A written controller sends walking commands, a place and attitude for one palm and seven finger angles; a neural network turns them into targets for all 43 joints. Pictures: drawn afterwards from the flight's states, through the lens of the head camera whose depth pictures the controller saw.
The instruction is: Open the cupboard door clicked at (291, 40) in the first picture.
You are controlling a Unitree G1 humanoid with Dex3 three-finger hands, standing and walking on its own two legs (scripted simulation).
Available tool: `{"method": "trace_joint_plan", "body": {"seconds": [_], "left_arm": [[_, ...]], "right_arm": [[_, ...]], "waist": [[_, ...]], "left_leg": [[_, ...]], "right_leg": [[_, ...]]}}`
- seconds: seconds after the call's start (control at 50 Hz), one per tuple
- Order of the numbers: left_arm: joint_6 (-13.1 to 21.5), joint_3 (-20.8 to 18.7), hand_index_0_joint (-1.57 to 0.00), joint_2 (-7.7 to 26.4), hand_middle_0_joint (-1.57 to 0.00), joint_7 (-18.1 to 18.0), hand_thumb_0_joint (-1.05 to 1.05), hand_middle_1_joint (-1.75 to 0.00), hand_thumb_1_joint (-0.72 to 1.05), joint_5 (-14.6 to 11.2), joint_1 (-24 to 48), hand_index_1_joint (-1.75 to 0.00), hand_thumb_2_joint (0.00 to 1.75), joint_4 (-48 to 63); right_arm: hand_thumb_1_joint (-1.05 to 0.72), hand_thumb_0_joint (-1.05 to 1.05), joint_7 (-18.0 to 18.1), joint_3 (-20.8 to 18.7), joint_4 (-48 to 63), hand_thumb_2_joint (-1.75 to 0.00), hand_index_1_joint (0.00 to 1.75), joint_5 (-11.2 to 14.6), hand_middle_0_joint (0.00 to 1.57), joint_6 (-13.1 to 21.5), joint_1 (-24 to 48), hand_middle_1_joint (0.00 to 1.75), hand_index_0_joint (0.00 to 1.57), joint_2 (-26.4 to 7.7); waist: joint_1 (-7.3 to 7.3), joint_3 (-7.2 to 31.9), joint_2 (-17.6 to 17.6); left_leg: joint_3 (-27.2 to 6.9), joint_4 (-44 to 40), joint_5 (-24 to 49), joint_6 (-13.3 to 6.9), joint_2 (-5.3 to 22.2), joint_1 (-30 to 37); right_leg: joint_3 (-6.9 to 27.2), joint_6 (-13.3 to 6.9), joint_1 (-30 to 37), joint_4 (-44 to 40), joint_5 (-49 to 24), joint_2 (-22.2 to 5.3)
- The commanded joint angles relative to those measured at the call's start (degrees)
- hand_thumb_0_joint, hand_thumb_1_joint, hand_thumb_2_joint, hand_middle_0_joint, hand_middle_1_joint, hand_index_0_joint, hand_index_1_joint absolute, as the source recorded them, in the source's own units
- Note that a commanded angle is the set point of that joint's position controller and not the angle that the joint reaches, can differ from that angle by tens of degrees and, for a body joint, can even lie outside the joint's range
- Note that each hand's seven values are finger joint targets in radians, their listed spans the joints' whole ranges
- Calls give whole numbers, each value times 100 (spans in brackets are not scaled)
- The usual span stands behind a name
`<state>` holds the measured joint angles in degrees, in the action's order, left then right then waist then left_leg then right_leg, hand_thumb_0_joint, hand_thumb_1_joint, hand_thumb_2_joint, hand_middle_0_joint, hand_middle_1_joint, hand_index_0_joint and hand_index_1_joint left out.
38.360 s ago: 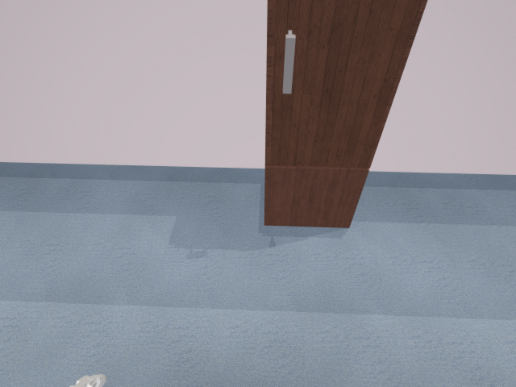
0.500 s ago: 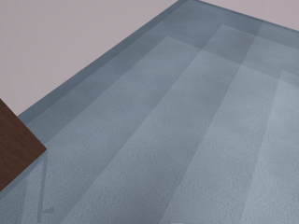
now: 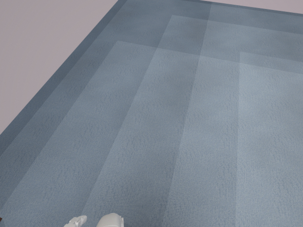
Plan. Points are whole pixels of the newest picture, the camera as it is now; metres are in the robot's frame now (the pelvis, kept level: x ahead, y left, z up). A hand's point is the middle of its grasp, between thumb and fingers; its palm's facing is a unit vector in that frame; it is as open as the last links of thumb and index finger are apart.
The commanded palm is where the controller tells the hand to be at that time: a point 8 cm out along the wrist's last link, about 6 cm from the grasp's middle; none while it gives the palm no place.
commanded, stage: walk to a spot facing it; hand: left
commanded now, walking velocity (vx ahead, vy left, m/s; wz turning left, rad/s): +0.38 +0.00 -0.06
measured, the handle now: out of the picture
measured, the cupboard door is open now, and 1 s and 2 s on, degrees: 46 46 46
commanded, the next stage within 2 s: turn to face it in 0.88 s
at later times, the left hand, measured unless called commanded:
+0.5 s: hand (86, 185) +0.26 +0.22 -0.17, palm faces +0.01 -0.99 -0.16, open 7.4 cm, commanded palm none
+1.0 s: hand (117, 118) +0.52 +0.14 -0.17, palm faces -0.07 -0.98 -0.21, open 7.2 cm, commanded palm none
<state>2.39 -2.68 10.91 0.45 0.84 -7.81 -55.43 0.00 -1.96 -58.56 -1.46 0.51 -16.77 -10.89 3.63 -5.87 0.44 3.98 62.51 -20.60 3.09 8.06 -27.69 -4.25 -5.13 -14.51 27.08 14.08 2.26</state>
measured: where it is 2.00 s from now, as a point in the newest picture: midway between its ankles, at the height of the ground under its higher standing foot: (161, 153)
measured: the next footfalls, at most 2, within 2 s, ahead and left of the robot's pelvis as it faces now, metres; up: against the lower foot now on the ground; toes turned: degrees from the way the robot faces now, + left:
left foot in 0.30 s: +0.30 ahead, +0.14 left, +0.00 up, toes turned +4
right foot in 0.74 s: +0.45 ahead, -0.13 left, +0.00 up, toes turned -14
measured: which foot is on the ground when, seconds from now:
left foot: up 0.00-0.28, down 0.30-0.74, up 0.76-1.00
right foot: down 0.00-0.30, up 0.32-0.72, down 0.74-1.00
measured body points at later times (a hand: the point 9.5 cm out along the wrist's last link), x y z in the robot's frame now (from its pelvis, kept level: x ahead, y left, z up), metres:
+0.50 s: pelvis +0.24 +0.04 +0.00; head +0.27 +0.05 +0.45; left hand +0.26 +0.27 -0.16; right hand +0.28 -0.20 -0.14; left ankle +0.26 +0.13 -0.74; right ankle +0.22 -0.10 -0.65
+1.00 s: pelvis +0.46 -0.04 +0.01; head +0.49 -0.04 +0.45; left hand +0.53 +0.19 -0.15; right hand +0.46 -0.27 -0.15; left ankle +0.55 +0.09 -0.69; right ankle +0.42 -0.12 -0.74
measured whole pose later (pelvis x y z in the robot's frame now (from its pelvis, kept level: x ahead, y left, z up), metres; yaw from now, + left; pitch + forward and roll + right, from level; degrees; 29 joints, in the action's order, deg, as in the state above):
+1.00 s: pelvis +0.46 -0.04 +0.01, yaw -5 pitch +0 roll +0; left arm 4.5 -3.1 10.8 -0.5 1.1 -13.7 -61.0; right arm -1.0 -2.7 -60.2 -1.3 1.0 -14.5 -8.9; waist 1.8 -2.4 0.8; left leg 5.2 47.7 -14.5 2.2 6.8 -30.0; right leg -9.1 -2.6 -6.1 20.1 14.7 -0.4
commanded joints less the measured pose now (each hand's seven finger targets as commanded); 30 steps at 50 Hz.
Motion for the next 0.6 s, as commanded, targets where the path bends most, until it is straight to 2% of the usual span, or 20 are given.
{"method": "trace_joint_plan", "body": {"seconds": [0.0, 0.06, 0.12, 0.16, 0.18, 0.2, 0.22, 0.24, 0.26, 0.28, 0.3, 0.32, 0.34, 0.36, 0.38, 0.4, 0.44, 0.48, 0.54, 0.58], "left_arm": [[211, -204, -20, 817, -20, 6, 0, -30, 90, -26, -730, -30, 90, -71], [269, -196, -20, 727, -20, -7, 0, -30, 90, -21, -1126, -30, 90, -292], [288, -156, -20, 719, -20, -55, 0, -30, 90, 1, -1443, -30, 90, -485], [285, -139, -20, 771, -20, -76, 0, -30, 90, 2, -1509, -30, 90, -545], [281, -138, -20, 825, -20, -79, 0, -30, 90, 4, -1490, -30, 90, -563], [287, -137, -20, 838, -20, -87, 0, -30, 90, 2, -1435, -30, 90, -574], [290, -144, -20, 834, -20, -95, 0, -30, 90, 3, -1410, -30, 90, -599], [294, -140, -20, 845, -20, -94, 0, -30, 90, -21, -1281, -30, 90, -543], [283, -125, -20, 687, -20, -63, 0, -30, 90, -56, -1289, -30, 90, -425], [299, -39, -20, 387, -20, -4, 0, -30, 90, -111, -1560, -30, 90, -311], [285, -81, -20, 591, -20, -43, 0, -30, 90, -64, -1181, -30, 90, -213], [260, -85, -20, 559, -20, -19, 0, -30, 90, -26, -901, -30, 90, -55], [214, -110, -20, 470, -20, 5, 0, -30, 90, 27, -636, -30, 90, -105], [136, -124, -20, 384, -20, 59, 0, -30, 90, 60, -672, -30, 90, -170], [54, -117, -20, 290, -20, 109, 0, -30, 90, 82, -817, -30, 90, -189], [-10, -103, -20, 169, -20, 136, 0, -30, 90, 94, -970, -30, 90, -222], [-60, -104, -20, 129, -20, 166, 0, -30, 90, 77, -1034, -30, 90, -214], [-89, -83, -20, 77, -20, 183, 0, -30, 90, 75, -766, -30, 90, -143], [-78, -85, -20, 80, -20, 204, 0, -30, 90, 81, -173, -30, 90, 23], [-82, -98, -20, 126, -20, 211, 0, -30, 90, 78, 107, -30, 90, 97]], "right_arm": [[-90, 0, -66, -84, 285, -90, 30, -1, 20, 96, -117, 30, 20, -243], [-90, 0, -118, -105, 490, -90, 30, 9, 20, 146, 543, 30, 20, -224], [-90, 0, -153, -105, 676, -90, 30, 34, 20, 198, 1171, 30, 20, -239], [-90, 0, -170, -97, 741, -90, 30, 45, 20, 211, 1435, 30, 20, -269], [-90, 0, -173, -105, 753, -90, 30, 49, 20, 217, 1454, 30, 20, -300], [-90, 0, -154, -118, 689, -90, 30, 35, 20, 230, 1298, 30, 20, -336], [-90, 0, -114, -141, 527, -90, 30, 10, 20, 257, 893, 30, 20, -395], [-90, 0, -53, -191, 276, -90, 30, -26, 20, 287, 69, 30, 20, -569], [-90, 0, 7, -309, 32, -90, 30, -102, 20, 319, -861, 30, 20, -1070], [-90, 0, 48, -403, -89, -90, 30, -148, 20, 334, -1517, 30, 20, -1612], [-90, 0, 86, -378, -46, -90, 30, -75, 20, 262, -1357, 30, 20, -1544], [-90, 0, 66, -364, 135, -90, 30, -45, 20, 249, -899, 30, 20, -1461], [-90, 0, 83, -291, 204, -90, 30, -45, 20, 301, -476, 30, 20, -1071], [-90, 0, 101, -198, 251, -90, 30, -49, 20, 343, -198, 30, 20, -781], [-90, 0, 112, -154, 251, -90, 30, -38, 20, 396, -137, 30, 20, -675], [-90, 0, 119, -142, 214, -90, 30, -26, 20, 437, -99, 30, 20, -635], [-90, 0, 115, -167, 148, -90, 30, -4, 20, 460, -163, 30, 20, -722], [-90, 0, 76, -178, 82, -90, 30, 1, 20, 435, -240, 30, 20, -711], [-90, 0, 54, -197, -51, -90, 30, -21, 20, 380, -535, 30, 20, -726], [-90, 0, 46, -180, -129, -90, 30, -50, 20, 356, -691, 30, 20, -737]], "waist": [[-261, 657, 460], [-440, 531, 507], [-582, 439, 565], [-585, 266, 678], [-520, 232, 630], [-379, 232, 607], [-178, 406, 402], [219, 691, 244], [540, 1270, -489], [553, 1909, -1806], [489, 1658, -1161], [306, 847, -562], [111, 356, -586], [-95, 1, -739], [-235, -84, -674], [-362, 50, -665], [-455, 516, -810], [-417, 484, -808], [-231, 197, -649], [-198, 39, -593]], "left_leg": [[43, -905, 639, 67, 22, -240], [82, -1459, 868, 47, -69, -629], [70, -1961, 808, -38, -140, -755], [106, -2259, 779, -132, -213, -577], [163, -2445, 741, -184, -308, -311], [266, -2686, 752, -248, -438, 93], [405, -3050, 879, -322, -629, 851], [408, -3344, 1253, -471, -680, 2095], [-895, -3430, 1350, -911, 301, 3551], [-2990, -4080, 1702, -1673, 1945, 4552], [-3441, -4500, 1398, -1937, 2182, 4033], [-3260, -4757, 385, -1940, 2092, 3034], [-2760, -5005, 81, -1608, 1703, 2172], [-2209, -5234, -63, -1345, 1453, 1616], [-1693, -5339, 206, -1193, 1211, 1369], [-1196, -5327, 672, -1091, 1020, 1407], [-598, -5238, 1102, -1045, 848, 1601], [-267, -5334, 946, -1021, 694, 1507], [-230, -5429, 604, -1038, 756, 1538], [-206, -5409, 549, -1038, 848, 1599]], "right_leg": [[1159, -638, 651, -1449, -1652, -1428], [1165, -599, 1233, -1382, -2286, -1418], [1262, -554, 1730, -1213, -2906, -1561], [1222, -508, 1726, -1155, -3169, -1640], [1173, -467, 1633, -1069, -3311, -1644], [1072, -404, 1523, -839, -3696, -1601], [934, -288, 1329, -312, -4227, -1429], [667, -113, 728, 611, -4279, -1230], [395, 167, -491, 2027, -2804, -750], [19, 362, -1698, 4175, 1242, 1], [633, 281, -2053, 5061, 1702, -190], [628, 325, -2350, 5268, 1471, -465], [666, 355, -2456, 5234, 940, -651], [707, 400, -2299, 4997, 572, -811], [642, 447, -2120, 4668, 345, -851], [570, 491, -2001, 4324, 187, -859], [387, 545, -1667, 3514, 58, -894], [146, 562, -1372, 2572, -183, -875], [-77, 548, -1306, 1656, -428, -792], [-151, 519, -1191, 1284, -474, -732]]}}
